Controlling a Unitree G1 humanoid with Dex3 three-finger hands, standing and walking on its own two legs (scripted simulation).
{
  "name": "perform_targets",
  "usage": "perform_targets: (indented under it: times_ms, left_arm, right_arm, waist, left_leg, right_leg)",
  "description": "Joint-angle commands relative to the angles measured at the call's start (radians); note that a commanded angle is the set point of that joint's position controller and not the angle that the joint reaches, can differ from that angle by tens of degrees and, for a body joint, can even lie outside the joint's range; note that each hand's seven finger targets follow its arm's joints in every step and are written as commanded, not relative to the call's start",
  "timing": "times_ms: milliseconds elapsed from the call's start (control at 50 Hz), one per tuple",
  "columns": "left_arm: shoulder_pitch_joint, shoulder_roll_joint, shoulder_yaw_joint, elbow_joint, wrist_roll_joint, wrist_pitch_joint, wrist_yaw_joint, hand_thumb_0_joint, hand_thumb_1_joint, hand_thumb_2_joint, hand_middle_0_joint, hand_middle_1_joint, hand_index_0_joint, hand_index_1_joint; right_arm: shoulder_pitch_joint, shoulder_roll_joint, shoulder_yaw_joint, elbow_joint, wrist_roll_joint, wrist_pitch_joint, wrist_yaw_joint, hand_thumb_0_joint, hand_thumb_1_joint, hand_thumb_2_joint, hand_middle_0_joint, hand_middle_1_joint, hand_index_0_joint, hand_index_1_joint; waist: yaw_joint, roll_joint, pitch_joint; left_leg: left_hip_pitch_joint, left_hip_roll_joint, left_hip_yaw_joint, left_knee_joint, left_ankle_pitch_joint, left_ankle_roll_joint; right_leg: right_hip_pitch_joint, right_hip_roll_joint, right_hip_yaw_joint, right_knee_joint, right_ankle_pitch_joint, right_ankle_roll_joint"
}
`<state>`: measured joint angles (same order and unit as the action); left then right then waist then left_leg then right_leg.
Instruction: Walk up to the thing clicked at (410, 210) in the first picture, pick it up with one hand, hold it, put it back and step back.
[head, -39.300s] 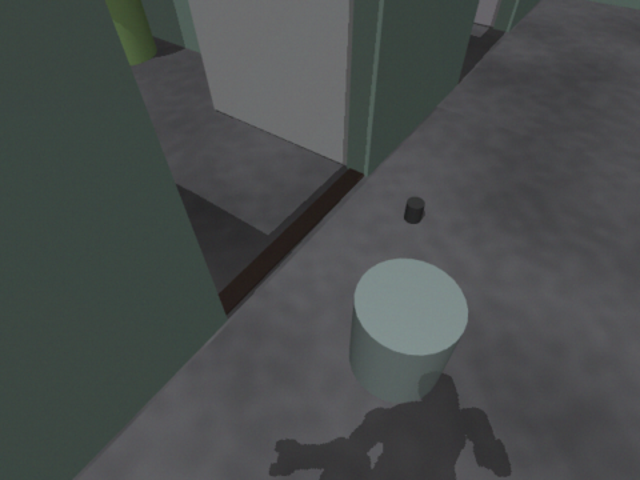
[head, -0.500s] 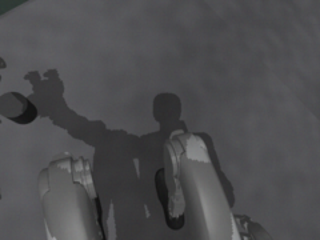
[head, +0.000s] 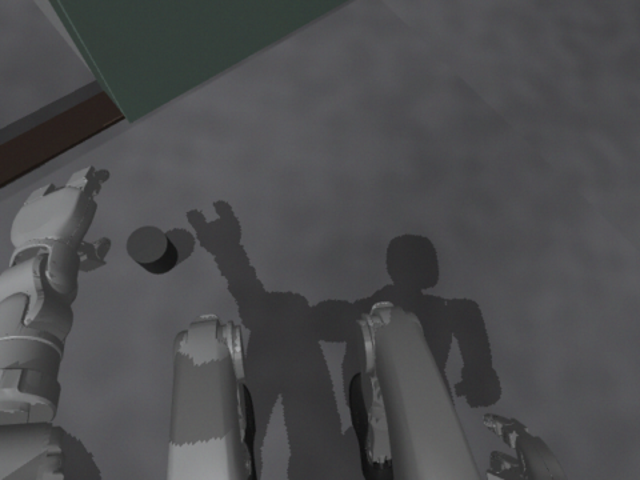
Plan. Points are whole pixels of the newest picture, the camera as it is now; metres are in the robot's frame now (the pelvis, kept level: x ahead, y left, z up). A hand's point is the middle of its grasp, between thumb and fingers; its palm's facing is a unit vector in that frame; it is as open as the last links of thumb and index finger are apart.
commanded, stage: home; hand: left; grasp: from above
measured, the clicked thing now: (153, 251) +0.48 +0.30 -0.39
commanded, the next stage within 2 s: none
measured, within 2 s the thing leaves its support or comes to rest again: neither
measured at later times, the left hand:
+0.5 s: hand (34, 362) +0.26 +0.23 +0.09, palm faces -0.01 -0.91 -0.41, open 7.4 cm
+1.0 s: hand out of the picture +0.22 +0.20 +0.23, palm faces +0.19 -0.96 -0.20, open 7.4 cm
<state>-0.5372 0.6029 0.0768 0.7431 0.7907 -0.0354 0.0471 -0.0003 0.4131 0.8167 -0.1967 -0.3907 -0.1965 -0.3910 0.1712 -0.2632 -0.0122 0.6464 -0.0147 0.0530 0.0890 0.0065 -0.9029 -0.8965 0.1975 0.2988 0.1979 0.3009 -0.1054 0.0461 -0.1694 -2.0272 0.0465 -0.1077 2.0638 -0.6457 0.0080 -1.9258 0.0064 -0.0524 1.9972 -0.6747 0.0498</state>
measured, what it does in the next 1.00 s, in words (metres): rises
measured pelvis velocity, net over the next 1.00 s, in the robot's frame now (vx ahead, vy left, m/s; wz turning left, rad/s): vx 0.09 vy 0.00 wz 0.13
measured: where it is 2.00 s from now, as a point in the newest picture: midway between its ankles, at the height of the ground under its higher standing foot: (307, 454)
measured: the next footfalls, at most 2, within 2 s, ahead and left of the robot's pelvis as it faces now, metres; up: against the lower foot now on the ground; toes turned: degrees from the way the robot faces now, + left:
none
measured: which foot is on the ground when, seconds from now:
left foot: down 0.00-1.00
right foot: down 0.00-1.00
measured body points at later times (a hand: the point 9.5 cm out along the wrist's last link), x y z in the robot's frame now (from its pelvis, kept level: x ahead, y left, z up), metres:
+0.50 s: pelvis +0.03 +0.00 +0.18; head +0.13 +0.03 +0.62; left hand +0.26 +0.27 +0.12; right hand +0.25 -0.21 +0.10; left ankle +0.08 +0.12 -0.41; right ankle +0.09 -0.14 -0.40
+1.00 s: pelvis +0.09 +0.00 +0.28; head +0.10 +0.00 +0.73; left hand +0.21 +0.25 +0.25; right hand +0.28 -0.22 +0.22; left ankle +0.08 +0.12 -0.41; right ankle +0.09 -0.14 -0.41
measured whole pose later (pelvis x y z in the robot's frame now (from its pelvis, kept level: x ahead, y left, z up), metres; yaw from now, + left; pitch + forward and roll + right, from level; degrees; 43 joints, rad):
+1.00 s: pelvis +0.09 +0.00 +0.28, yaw +7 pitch +10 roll -3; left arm 0.52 0.22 0.03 -0.14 -0.06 0.47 0.03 0.01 0.90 0.90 -0.20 -0.30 -0.20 -0.30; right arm 0.29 -0.22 0.03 0.51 0.02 -0.21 -0.18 0.01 -0.90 -0.90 0.20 0.30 0.20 0.30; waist -0.04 0.06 -0.18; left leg -0.71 0.04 -0.05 1.00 -0.48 -0.01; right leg -0.62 -0.02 -0.06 0.93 -0.49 0.03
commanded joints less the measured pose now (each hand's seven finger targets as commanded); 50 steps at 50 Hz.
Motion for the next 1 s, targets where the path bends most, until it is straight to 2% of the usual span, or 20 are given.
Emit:
perform_targets:
  times_ms: [0,20,60,80,120,160,180,200,240,280,320,360,380,560,600,660,680,720,860,980]
  left_arm:
    - [-0.079,0.172,0.048,-0.343,-0.149,0.044,-0.008,0.000,0.900,0.900,-0.200,-0.299,-0.200,-0.299]
    - [-0.037,0.149,0.042,-0.350,-0.177,0.058,-0.010,0.000,0.900,0.900,-0.200,-0.299,-0.200,-0.299]
    - [-0.008,0.138,0.052,-0.444,-0.221,0.077,-0.008,0.000,0.900,0.900,-0.200,-0.299,-0.200,-0.299]
    - [0.031,0.103,0.037,-0.444,-0.245,0.091,-0.008,0.000,0.900,0.900,-0.200,-0.299,-0.200,-0.299]
    - [0.076,0.077,0.032,-0.523,-0.296,0.115,-0.003,0.000,0.899,0.900,-0.200,-0.299,-0.200,-0.299]
    - [0.165,0.016,0.010,-0.540,-0.350,0.140,0.002,0.000,0.890,0.896,-0.199,-0.299,-0.199,-0.299]
    - [0.173,0.034,0.034,-0.576,-0.373,0.149,0.008,0.000,0.896,0.898,-0.200,-0.298,-0.199,-0.299]
    - [0.202,0.030,0.039,-0.585,-0.390,0.162,0.013,0.000,0.882,0.892,-0.199,-0.298,-0.198,-0.298]
    - [0.292,-0.037,0.012,-0.609,-0.445,0.186,0.017,0.000,0.897,0.902,-0.201,-0.302,-0.200,-0.302]
    - [0.346,-0.049,0.020,-0.646,-0.500,0.212,0.023,0.000,0.897,0.901,-0.200,-0.301,-0.200,-0.301]
    - [0.384,-0.070,0.013,-0.700,-0.548,0.234,0.026,0.000,0.898,0.902,-0.200,-0.301,-0.200,-0.301]
    - [0.464,-0.086,0.028,-0.722,-0.610,0.263,0.032,0.000,0.900,0.901,-0.200,-0.300,-0.200,-0.300]
    - [0.503,-0.109,0.016,-0.745,-0.635,0.274,0.035,0.000,0.900,0.901,-0.200,-0.300,-0.200,-0.300]
    - [0.758,-0.218,0.018,-0.880,-0.782,0.389,0.049,0.000,0.900,0.900,-0.200,-0.300,-0.200,-0.300]
    - [0.827,-0.230,0.033,-0.925,-0.809,0.412,0.047,0.000,0.900,0.900,-0.200,-0.300,-0.200,-0.300]
    - [0.911,-0.264,0.023,-0.975,-0.838,0.438,0.040,0.000,0.900,0.900,-0.200,-0.300,-0.200,-0.300]
    - [0.925,-0.260,0.035,-1.010,-0.846,0.442,0.038,0.000,0.900,0.900,-0.200,-0.300,-0.200,-0.300]
    - [0.972,-0.279,0.024,-1.029,-0.855,0.454,0.030,0.000,0.900,0.900,-0.200,-0.300,-0.200,-0.300]
    - [1.049,-0.292,0.012,-1.068,-0.848,0.463,-0.004,0.000,0.900,0.900,-0.200,-0.299,-0.200,-0.299]
    - [0.996,-0.285,0.009,-1.059,-0.838,0.449,-0.023,0.000,0.898,0.899,-0.200,-0.299,-0.200,-0.299]
  right_arm:
    - [0.073,-0.188,-0.078,-0.103,0.020,-0.035,-0.041,0.000,-0.900,-0.900,0.200,0.300,0.200,0.300]
    - [0.062,-0.186,-0.078,-0.107,0.025,-0.039,-0.048,0.000,-0.900,-0.900,0.200,0.300,0.200,0.300]
    - [0.041,-0.182,-0.076,-0.119,0.031,-0.052,-0.062,0.000,-0.900,-0.900,0.200,0.300,0.200,0.300]
    - [0.029,-0.174,-0.072,-0.124,0.033,-0.060,-0.069,0.000,-0.900,-0.900,0.200,0.300,0.200,0.300]
    - [0.009,-0.165,-0.068,-0.143,0.040,-0.079,-0.083,0.000,-0.899,-0.900,0.200,0.300,0.200,0.300]
    - [-0.014,-0.154,-0.063,-0.146,0.044,-0.101,-0.100,0.000,-0.899,-0.900,0.200,0.300,0.200,0.300]
    - [-0.024,-0.157,-0.060,-0.147,0.046,-0.113,-0.107,0.000,-0.899,-0.900,0.200,0.300,0.200,0.300]
    - [-0.034,-0.151,-0.058,-0.154,0.048,-0.122,-0.114,0.000,-0.899,-0.900,0.200,0.300,0.200,0.300]
    - [-0.048,-0.140,-0.050,-0.168,0.053,-0.139,-0.126,0.000,-0.899,-0.900,0.200,0.300,0.200,0.300]
    - [-0.060,-0.136,-0.043,-0.181,0.055,-0.154,-0.140,0.000,-0.900,-0.900,0.200,0.300,0.200,0.300]
    - [-0.058,-0.129,-0.037,-0.194,0.056,-0.169,-0.153,0.000,-0.899,-0.900,0.200,0.300,0.200,0.300]
    - [-0.053,-0.118,-0.030,-0.205,0.056,-0.181,-0.163,0.000,-0.900,-0.900,0.200,0.300,0.200,0.300]
    - [-0.048,-0.109,-0.024,-0.209,0.055,-0.187,-0.170,0.000,-0.900,-0.900,0.200,0.300,0.200,0.300]
    - [0.032,-0.069,0.013,-0.233,0.050,-0.232,-0.243,0.000,-0.900,-0.900,0.200,0.300,0.200,0.300]
    - [0.047,-0.066,0.015,-0.246,0.049,-0.244,-0.256,0.000,-0.900,-0.900,0.200,0.300,0.200,0.300]
    - [0.061,-0.057,0.017,-0.264,0.047,-0.259,-0.273,0.000,-0.901,-0.900,0.200,0.300,0.200,0.300]
    - [0.061,-0.058,0.016,-0.271,0.046,-0.265,-0.277,0.000,-0.900,-0.900,0.200,0.300,0.200,0.300]
    - [0.066,-0.054,0.018,-0.275,0.042,-0.276,-0.284,0.000,-0.901,-0.900,0.200,0.300,0.200,0.300]
    - [0.066,-0.065,0.002,-0.290,0.033,-0.308,-0.289,0.000,-0.900,-0.900,0.200,0.300,0.200,0.300]
    - [0.059,-0.078,-0.007,-0.279,0.023,-0.330,-0.284,0.000,-0.900,-0.900,0.200,0.300,0.200,0.300]
  waist:
    - [0.021,0.139,-0.590]
    - [0.019,0.123,-0.553]
    - [0.029,0.150,-0.561]
    - [0.023,0.138,-0.544]
    - [0.023,0.137,-0.536]
    - [0.015,0.112,-0.463]
    - [0.026,0.125,-0.474]
    - [0.029,0.125,-0.476]
    - [0.018,0.096,-0.423]
    - [0.022,0.104,-0.382]
    - [0.022,0.110,-0.385]
    - [0.024,0.102,-0.360]
    - [0.025,0.093,-0.350]
    - [0.029,0.048,-0.255]
    - [0.044,0.050,-0.242]
    - [0.043,0.028,-0.198]
    - [0.051,0.027,-0.185]
    - [0.052,0.023,-0.157]
    - [0.058,-0.018,-0.073]
    - [0.049,-0.001,-0.047]
  left_leg:
    - [0.616,-0.013,0.003,-0.401,0.078,0.023]
    - [0.634,-0.010,0.003,-0.428,0.064,0.022]
    - [0.710,-0.006,-0.005,-0.490,0.055,0.016]
    - [0.729,-0.006,-0.002,-0.506,0.060,0.015]
    - [0.777,-0.008,0.001,-0.551,0.047,0.013]
    - [0.794,-0.012,0.005,-0.603,0.020,0.012]
    - [0.831,-0.012,-0.003,-0.627,0.010,0.011]
    - [0.855,-0.013,0.001,-0.641,0.022,0.010]
    - [0.884,-0.016,-0.011,-0.693,0.005,0.010]
    - [0.936,-0.016,-0.018,-0.755,-0.020,0.009]
    - [1.003,-0.015,-0.015,-0.798,0.004,0.006]
    - [1.048,-0.016,-0.019,-0.845,0.023,0.005]
    - [1.074,-0.016,-0.019,-0.870,0.043,0.004]
    - [1.269,-0.027,0.033,-1.032,0.305,0.001]
    - [1.319,-0.032,0.049,-1.069,0.350,0.000]
    - [1.368,-0.033,0.055,-1.118,0.407,0.000]
    - [1.375,-0.036,0.059,-1.130,0.411,0.002]
    - [1.394,-0.038,0.066,-1.153,0.410,0.003]
    - [1.430,-0.042,0.069,-1.206,0.415,0.007]
    - [1.452,-0.041,0.068,-1.225,0.378,0.005]
  right_leg:
    - [0.380,0.023,-0.041,-0.322,0.164,-0.073]
    - [0.388,0.021,-0.038,-0.350,0.153,-0.073]
    - [0.431,0.019,-0.033,-0.390,0.150,-0.074]
    - [0.442,0.018,-0.030,-0.411,0.152,-0.073]
    - [0.498,0.017,-0.023,-0.466,0.143,-0.073]
    - [0.531,0.015,-0.015,-0.526,0.117,-0.072]
    - [0.558,0.014,-0.009,-0.541,0.113,-0.072]
    - [0.584,0.014,-0.005,-0.562,0.121,-0.072]
    - [0.621,0.013,-0.003,-0.607,0.108,-0.070]
    - [0.664,0.012,0.003,-0.660,0.091,-0.069]
    - [0.714,0.011,0.005,-0.704,0.108,-0.068]
    - [0.778,0.011,0.008,-0.754,0.127,-0.065]
    - [0.816,0.011,0.008,-0.780,0.142,-0.064]
    - [1.125,0.015,0.007,-1.007,0.344,-0.062]
    - [1.182,0.017,0.001,-1.049,0.381,-0.061]
    - [1.251,0.022,-0.010,-1.109,0.429,-0.058]
    - [1.269,0.022,-0.012,-1.127,0.433,-0.056]
    - [1.286,0.022,-0.017,-1.152,0.433,-0.056]
    - [1.316,0.023,-0.033,-1.204,0.425,-0.050]
    - [1.304,0.021,-0.032,-1.210,0.391,-0.048]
